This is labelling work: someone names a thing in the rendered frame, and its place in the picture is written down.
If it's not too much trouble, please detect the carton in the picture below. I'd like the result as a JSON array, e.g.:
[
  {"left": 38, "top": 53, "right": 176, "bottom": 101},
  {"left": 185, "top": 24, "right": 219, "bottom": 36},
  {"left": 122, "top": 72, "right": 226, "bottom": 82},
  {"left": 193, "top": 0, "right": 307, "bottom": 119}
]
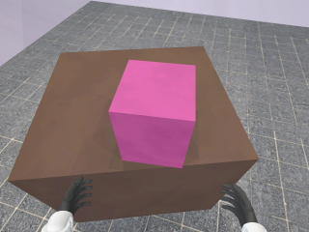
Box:
[{"left": 108, "top": 60, "right": 196, "bottom": 168}]

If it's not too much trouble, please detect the robot left forearm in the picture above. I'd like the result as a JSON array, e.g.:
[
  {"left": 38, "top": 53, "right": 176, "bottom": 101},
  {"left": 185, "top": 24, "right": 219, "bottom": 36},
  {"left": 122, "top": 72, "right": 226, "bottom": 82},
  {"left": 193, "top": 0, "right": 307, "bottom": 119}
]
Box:
[{"left": 41, "top": 211, "right": 73, "bottom": 232}]

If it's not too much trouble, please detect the right robot hand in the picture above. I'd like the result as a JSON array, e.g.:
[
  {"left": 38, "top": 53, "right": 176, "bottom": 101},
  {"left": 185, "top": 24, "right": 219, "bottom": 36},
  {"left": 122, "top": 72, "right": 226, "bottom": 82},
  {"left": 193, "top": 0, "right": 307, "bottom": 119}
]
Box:
[{"left": 220, "top": 183, "right": 259, "bottom": 228}]

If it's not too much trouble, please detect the left robot hand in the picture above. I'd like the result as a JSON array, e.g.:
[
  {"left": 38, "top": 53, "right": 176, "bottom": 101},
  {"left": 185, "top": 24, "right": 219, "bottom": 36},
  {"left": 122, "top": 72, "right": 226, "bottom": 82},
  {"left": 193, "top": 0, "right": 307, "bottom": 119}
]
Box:
[{"left": 58, "top": 177, "right": 93, "bottom": 217}]

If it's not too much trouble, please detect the robot right forearm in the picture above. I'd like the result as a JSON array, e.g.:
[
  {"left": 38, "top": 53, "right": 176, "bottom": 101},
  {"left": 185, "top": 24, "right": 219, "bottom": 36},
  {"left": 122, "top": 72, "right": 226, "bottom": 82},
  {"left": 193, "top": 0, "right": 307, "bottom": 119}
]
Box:
[{"left": 241, "top": 222, "right": 267, "bottom": 232}]

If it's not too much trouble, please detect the pedestal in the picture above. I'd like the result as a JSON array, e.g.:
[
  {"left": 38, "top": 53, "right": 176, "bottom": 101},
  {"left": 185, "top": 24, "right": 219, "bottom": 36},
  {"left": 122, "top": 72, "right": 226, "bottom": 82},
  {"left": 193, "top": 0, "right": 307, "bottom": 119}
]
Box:
[{"left": 8, "top": 46, "right": 259, "bottom": 223}]

